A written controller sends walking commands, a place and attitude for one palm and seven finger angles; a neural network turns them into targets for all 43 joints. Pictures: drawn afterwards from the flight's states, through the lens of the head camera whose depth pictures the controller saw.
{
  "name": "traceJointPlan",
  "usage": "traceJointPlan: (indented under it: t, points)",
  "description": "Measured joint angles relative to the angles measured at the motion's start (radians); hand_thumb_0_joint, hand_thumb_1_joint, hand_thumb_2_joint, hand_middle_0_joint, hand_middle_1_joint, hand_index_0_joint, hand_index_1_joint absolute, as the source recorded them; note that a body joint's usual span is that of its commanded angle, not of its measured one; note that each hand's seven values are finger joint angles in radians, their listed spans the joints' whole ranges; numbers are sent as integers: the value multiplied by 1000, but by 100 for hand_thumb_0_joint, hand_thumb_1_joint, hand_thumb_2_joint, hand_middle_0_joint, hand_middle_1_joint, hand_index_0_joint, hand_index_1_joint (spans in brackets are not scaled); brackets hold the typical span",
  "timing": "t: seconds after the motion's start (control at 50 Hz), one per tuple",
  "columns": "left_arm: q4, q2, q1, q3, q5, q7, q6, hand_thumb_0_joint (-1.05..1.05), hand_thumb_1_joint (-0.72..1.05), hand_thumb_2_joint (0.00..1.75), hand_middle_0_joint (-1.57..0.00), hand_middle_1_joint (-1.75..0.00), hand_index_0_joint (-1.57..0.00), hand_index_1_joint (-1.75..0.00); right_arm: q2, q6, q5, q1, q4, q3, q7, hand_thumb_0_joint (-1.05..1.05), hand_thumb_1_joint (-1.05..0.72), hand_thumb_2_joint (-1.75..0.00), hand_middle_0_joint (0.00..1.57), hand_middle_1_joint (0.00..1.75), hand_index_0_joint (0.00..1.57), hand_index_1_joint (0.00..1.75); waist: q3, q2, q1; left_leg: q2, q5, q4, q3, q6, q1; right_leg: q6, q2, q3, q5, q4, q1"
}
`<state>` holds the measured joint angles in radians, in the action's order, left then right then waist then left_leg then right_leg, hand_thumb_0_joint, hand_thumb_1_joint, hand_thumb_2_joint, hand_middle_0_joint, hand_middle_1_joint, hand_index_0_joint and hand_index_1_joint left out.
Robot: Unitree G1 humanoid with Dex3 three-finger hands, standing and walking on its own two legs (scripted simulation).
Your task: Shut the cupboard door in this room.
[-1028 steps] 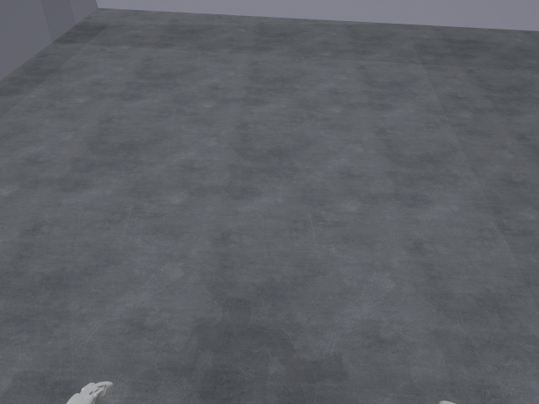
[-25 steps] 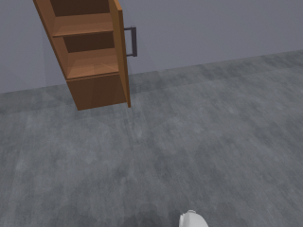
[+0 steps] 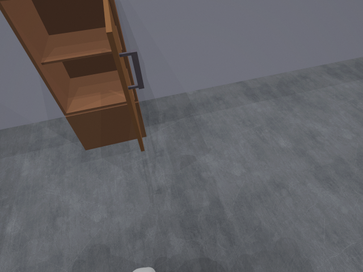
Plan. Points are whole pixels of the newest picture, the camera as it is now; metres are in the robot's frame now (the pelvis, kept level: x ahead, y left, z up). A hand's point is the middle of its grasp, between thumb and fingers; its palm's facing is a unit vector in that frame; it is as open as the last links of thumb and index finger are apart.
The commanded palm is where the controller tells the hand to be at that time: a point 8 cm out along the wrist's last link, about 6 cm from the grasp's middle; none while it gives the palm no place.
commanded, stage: stand and wait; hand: left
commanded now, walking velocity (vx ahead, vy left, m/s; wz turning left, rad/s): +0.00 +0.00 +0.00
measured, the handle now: (132, 71) +0.77 +0.23 +0.02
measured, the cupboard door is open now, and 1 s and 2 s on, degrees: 90 90 90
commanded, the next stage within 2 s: turn or walk to find it in 0.96 s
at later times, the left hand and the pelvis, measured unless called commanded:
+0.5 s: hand out of the picture +0.02 +0.20 -0.17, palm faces +0.03 -0.99 -0.15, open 7.4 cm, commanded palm none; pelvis +0.05 +0.04 +0.01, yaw -1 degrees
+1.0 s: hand out of the picture +0.05 +0.22 -0.18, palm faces +0.01 -0.99 -0.16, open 7.3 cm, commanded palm none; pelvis +0.06 +0.06 +0.00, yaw -2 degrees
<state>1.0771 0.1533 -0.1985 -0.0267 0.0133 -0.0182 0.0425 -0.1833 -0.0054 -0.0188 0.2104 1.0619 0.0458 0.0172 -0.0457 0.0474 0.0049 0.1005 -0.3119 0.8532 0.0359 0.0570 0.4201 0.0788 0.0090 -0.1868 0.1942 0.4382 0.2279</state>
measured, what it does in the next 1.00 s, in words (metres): steps on the spot: left foot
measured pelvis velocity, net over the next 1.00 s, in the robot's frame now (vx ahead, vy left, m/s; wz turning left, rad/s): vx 0.06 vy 0.06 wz -0.03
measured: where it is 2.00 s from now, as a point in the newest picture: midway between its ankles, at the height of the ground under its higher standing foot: outside the picture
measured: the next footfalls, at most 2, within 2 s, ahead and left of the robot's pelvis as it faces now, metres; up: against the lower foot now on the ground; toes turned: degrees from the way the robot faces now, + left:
left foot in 0.10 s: +0.07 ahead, +0.14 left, +0.00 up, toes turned +5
left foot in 1.70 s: +0.02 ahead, +0.19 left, +0.00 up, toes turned +24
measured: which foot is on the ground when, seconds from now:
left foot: up 0.00-0.08, down 0.10-1.00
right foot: down 0.00-1.00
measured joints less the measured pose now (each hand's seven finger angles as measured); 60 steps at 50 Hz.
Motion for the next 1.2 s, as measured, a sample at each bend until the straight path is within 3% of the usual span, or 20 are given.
traceJointPlan:
  t: [0.08, 0.12, 0.2, 0.36, 0.82, 1.04, 1.2]
  points:
    - [25, -4, -30, 3, 0, 0, -7, -1, 93, 90, -20, -30, -21, -30, 1, -4, 2, -13, 10, -11, 0, 1, -94, -89, 20, 30, 20, 30, 18, -12, -26, -14, 20, -211, 12, -1, -114, -10, -11, -6, 28, 16, -11]
    - [42, -6, -43, 7, -6, -1, -14, 0, 93, 90, -20, -30, -20, -30, 3, -16, 3, -12, 20, -16, 4, 1, -94, -89, 20, 30, 20, 30, 25, -16, -29, -17, 43, -316, 12, -26, -177, -21, -15, -15, 52, 43, -11]
    - [70, -4, -68, 16, -9, -5, -26, 0, 92, 90, -20, -30, -20, -30, 22, -20, 5, -14, 43, -33, 12, 1, -95, -89, 20, 30, 20, 30, 21, -68, -48, -42, 44, -366, 36, -43, -233, -42, 6, 6, 47, 8, -55]
    - [102, -36, -103, 40, -9, -7, -30, 0, 91, 90, -20, -30, -20, -30, 18, -13, 11, -4, 60, -40, 22, 1, -96, -89, 20, 30, 20, 30, 8, -60, -38, -71, 69, -450, 62, -64, -297, -69, 26, 29, 24, -56, -103]
    - [75, -20, -78, 36, -9, -32, -29, 1, 91, 90, -20, -30, -20, -30, 90, -22, 14, 95, 119, -54, 13, 1, -91, -89, 20, 30, 20, 30, 3, -49, -4, -104, 45, -469, 90, -95, -331, -103, 58, 58, 51, -39, -112]
    - [74, -33, -96, 38, -9, -31, -33, 1, 91, 90, -20, -30, -20, -30, 83, -24, 15, 93, 110, -46, 16, 1, -91, -89, 20, 30, 20, 30, 4, -60, -6, -110, 36, -453, 87, -102, -324, -111, 67, 56, 58, -27, -108]
    - [40, -26, -75, 13, -5, -30, -54, 0, 91, 90, -20, -30, -20, -30, 67, 6, 13, 71, 76, -25, 6, 1, -91, -89, 20, 30, 20, 30, -17, -58, -8, -128, 12, -362, 48, -110, -239, -114, 98, 20, 104, 75, -39]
